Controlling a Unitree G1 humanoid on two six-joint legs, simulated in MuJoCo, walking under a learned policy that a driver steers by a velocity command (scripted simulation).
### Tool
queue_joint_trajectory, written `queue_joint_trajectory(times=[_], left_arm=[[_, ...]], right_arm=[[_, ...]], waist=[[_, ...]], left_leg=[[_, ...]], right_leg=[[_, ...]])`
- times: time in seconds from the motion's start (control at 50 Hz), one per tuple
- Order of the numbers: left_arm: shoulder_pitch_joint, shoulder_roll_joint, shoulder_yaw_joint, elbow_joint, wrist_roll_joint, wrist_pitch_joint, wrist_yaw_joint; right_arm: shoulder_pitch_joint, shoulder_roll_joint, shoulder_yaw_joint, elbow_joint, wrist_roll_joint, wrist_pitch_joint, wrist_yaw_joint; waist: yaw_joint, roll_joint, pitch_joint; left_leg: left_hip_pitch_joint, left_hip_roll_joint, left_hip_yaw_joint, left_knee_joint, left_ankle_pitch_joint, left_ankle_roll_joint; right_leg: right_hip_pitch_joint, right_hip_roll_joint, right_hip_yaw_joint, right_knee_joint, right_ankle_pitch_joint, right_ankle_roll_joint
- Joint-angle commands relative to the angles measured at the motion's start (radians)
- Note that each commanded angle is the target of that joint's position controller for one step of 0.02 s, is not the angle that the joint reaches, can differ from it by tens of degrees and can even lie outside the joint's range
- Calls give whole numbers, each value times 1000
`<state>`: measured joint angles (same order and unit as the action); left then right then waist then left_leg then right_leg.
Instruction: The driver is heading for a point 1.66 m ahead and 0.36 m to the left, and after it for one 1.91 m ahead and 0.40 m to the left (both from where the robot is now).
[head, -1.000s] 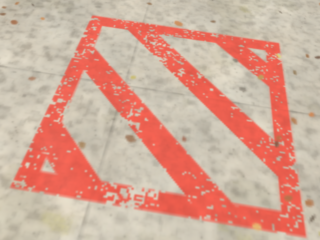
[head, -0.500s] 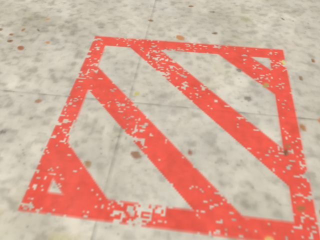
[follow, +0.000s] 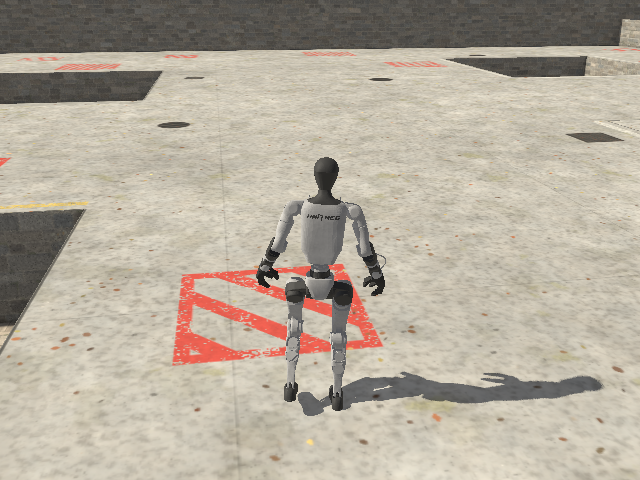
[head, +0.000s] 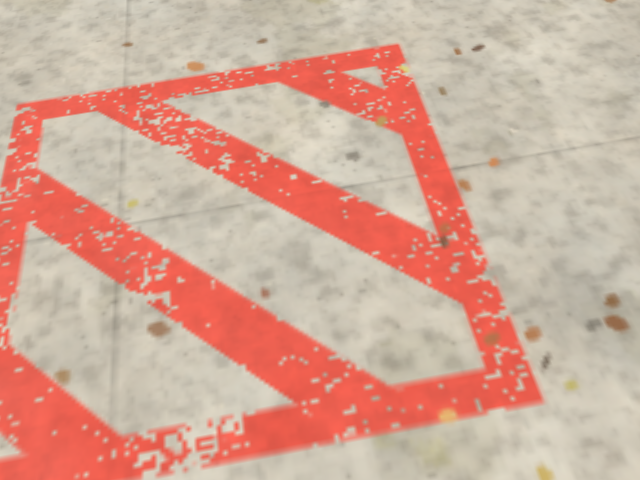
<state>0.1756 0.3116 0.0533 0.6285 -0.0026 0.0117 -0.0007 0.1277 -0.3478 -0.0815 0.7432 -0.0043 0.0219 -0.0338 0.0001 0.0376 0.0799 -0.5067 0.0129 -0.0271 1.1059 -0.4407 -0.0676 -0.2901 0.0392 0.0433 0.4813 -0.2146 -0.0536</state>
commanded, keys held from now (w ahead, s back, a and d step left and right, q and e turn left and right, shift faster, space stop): w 0.02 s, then w+q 0.82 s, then w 0.16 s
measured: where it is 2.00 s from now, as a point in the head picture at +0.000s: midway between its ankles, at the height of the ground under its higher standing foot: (237, 282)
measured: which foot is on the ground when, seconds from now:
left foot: up 0.00-0.34, down 0.36-0.82, up 0.84-1.00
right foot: down 0.00-0.38, up 0.40-0.80, down 0.82-1.00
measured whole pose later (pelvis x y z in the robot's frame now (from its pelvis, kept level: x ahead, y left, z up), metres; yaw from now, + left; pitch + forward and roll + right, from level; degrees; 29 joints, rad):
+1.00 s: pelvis +0.39 +0.08 +0.00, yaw +24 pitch +1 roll -2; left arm 0.24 0.28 0.06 0.73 0.01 -0.10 -0.02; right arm 0.27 -0.32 -0.05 0.69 0.03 -0.03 -0.01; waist 0.01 0.05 0.04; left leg -0.50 0.04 -0.07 1.14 -0.36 0.01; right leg -0.24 0.04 -0.05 0.39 -0.17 -0.04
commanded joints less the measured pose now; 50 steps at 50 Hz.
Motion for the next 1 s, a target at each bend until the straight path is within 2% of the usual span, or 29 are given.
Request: queue_joint_trajectory(times=[0.02, 0.08, 0.14, 0.22, 0.28, 0.32, 0.36, 0.38, 0.4, 0.42, 0.44, 0.46, 0.48, 0.5, 0.56, 0.64, 0.68, 0.72, 0.76, 0.78, 0.8, 0.82, 0.84, 0.86, 0.88, 0.9, 0.92, 0.94, 1.0], left_arm=[[-32, 139, 37, -71, 1, -18, 19], [18, 122, 26, -36, 0, -25, 22], [45, 163, 35, -9, 12, -37, 16], [64, 181, 41, 20, 1, -59, 4], [56, 182, 44, 31, -11, -65, -4], [27, 176, 44, 32, -21, -62, -9], [17, 129, 30, 31, -11, -64, -11], [-16, 67, 9, 10, 6, -73, -14], [-65, 45, 2, -70, 15, -98, -13], [-76, 109, 16, -66, -10, -120, -15], [-65, 131, 22, -61, -28, -134, -25], [-62, 124, 20, -47, -20, -140, -29], [-80, 126, 23, -51, 2, -145, -31], [-88, 121, 26, -53, 14, -144, -33], [-114, 75, 14, -56, 13, -135, -39], [-242, 34, -4, -81, 1, -134, -41], [-271, 50, 2, -90, -7, -136, -43], [-256, 78, 14, -88, -12, -139, -41], [-205, 106, 28, -77, -13, -143, -35], [-125, 131, 44, -58, -12, -145, -28], [-1, 158, 61, -33, -7, -145, -20], [167, 212, 72, -23, 11, -139, -9], [198, 270, 80, 9, 23, -128, -20], [175, 155, 57, -3, 9, -127, -24], [126, 103, 43, 1, 2, -124, -19], [88, 91, 37, 11, 8, -120, -21], [68, 75, 33, 25, 14, -118, -22], [56, 68, 29, 33, 24, -122, -21], [59, 74, 33, 68, 4, -138, -21]], right_arm=[[54, -79, -22, -44, 5, -10, -1], [10, -48, -1, -52, 13, -24, 19], [-36, -61, 4, -68, 24, -48, 35], [-27, -52, 14, -71, 32, -73, 49], [-5, -45, 20, -72, 37, -82, 58], [55, -36, 21, -52, 34, -86, 61], [189, -58, 8, -9, 39, -84, 54], [301, -123, -14, 9, 43, -85, 45], [367, -257, -47, 6, 34, -91, 51], [359, -184, -28, -8, 22, -103, 57], [321, -137, -15, -24, 15, -110, 56], [297, -114, -9, -40, 14, -112, 55], [275, -105, -5, -47, 19, -106, 53], [263, -91, 2, -55, 18, -101, 47], [254, -106, -2, -64, 23, -86, 25], [288, -130, -12, -48, 26, -74, 3], [314, -133, -17, -35, 34, -72, 1], [307, -136, -22, -31, 40, -70, -2], [292, -136, -29, -32, 37, -63, -2], [278, -128, -27, -39, 32, -60, 1], [262, -102, -18, -52, 23, -57, 6], [266, -35, 7, -87, 0, -56, 9], [440, 71, 37, -110, 34, -67, 14], [411, -51, 16, -74, 56, -69, 12], [293, -103, 1, -83, 55, -69, 14], [228, -94, 4, -95, 40, -69, 11], [180, -82, 3, -108, 24, -73, 15], [181, -65, 3, -113, 29, -72, 21], [168, -9, 20, -115, 27, -64, 29]], waist=[[-17, -152, -189], [31, -209, -151], [65, -197, -79], [73, -164, -35], [56, -142, -28], [11, -115, -42], [-49, -81, -84], [-92, 56, -116], [-96, 290, -111], [-106, 180, -95], [-83, 138, -59], [-73, 81, -54], [-63, 34, -37], [-48, 32, -40], [-38, 45, -36], [-79, 68, -8], [-85, 73, -6], [-62, 85, -9], [-30, 104, -28], [13, 108, -79], [80, 95, -180], [137, -14, -363], [31, -398, -499], [60, -282, -404], [78, -180, -251], [62, -94, -171], [47, -84, -117], [21, -114, -100], [-3, -123, -72]], left_leg=[[-16, 15, -26, -41, 100, -17], [-10, 32, 6, -234, 148, -10], [-9, 46, 14, -352, 136, 21], [0, 51, 25, -433, 104, 72], [57, 46, 44, -495, 108, 108], [185, 23, 83, -585, 179, 130], [389, -2, 76, -619, 168, 155], [520, 122, -126, -713, 117, 209], [663, 317, -617, -866, -45, 380], [692, 359, -702, -911, -106, 423], [688, 328, -619, -900, -61, 397], [671, 284, -528, -892, 21, 370], [646, 262, -473, -891, 135, 352], [605, 232, -412, -897, 240, 333], [506, 170, -292, -914, 427, 315], [353, 113, -221, -905, 421, 269], [346, 133, -257, -892, 400, 257], [390, 162, -300, -861, 414, 236], [437, 179, -323, -794, 522, 217], [439, 153, -309, -700, 656, 199], [393, 94, -272, -523, 703, 167], [235, 23, -230, -229, 481, 139], [-112, -110, -155, 104, -164, 83], [-212, -35, -184, 216, -114, 77], [-232, 2, -148, 215, -17, 77], [-197, 38, -118, 185, 49, 76], [-173, 60, -114, 137, 81, 78], [-129, 80, -117, 106, 103, 81], [-113, 93, -89, -22, 101, 77]], right_leg=[[153, -224, 223, -166, 274, -180], [167, -221, 257, -259, -202, -169], [159, -265, 287, -299, -277, -173], [166, -299, 278, -319, -312, -178], [155, -305, 235, -318, -295, -171], [100, -280, 162, -271, -274, -145], [-9, -221, 68, -122, -215, -96], [-121, -133, -51, 155, -118, -30], [-452, 30, -116, 474, -271, 50], [-577, -13, 12, 624, -353, 44], [-621, -56, 40, 661, -265, 28], [-615, -80, 33, 648, -189, 24], [-611, -93, 26, 594, -130, 31], [-558, -103, 25, 540, -81, 40], [-460, -70, -20, 378, 24, 93], [-283, -16, -42, 113, 230, 117], [-226, -8, -20, 54, 276, 110], [-194, -20, 16, 16, 271, 91], [-139, -23, 14, 6, 192, 62], [-27, -11, -9, -14, 170, 36], [165, -42, -4, -21, 186, 3], [465, -220, 183, 18, 74, -61], [743, -463, 704, -115, -153, -220], [658, -442, 758, -193, -336, -202], [514, -396, 570, -206, -290, -165], [380, -353, 442, -212, -140, -151], [279, -314, 355, -230, -24, -151], [215, -288, 292, -255, 37, -150], [153, -282, 204, -318, 123, -184]])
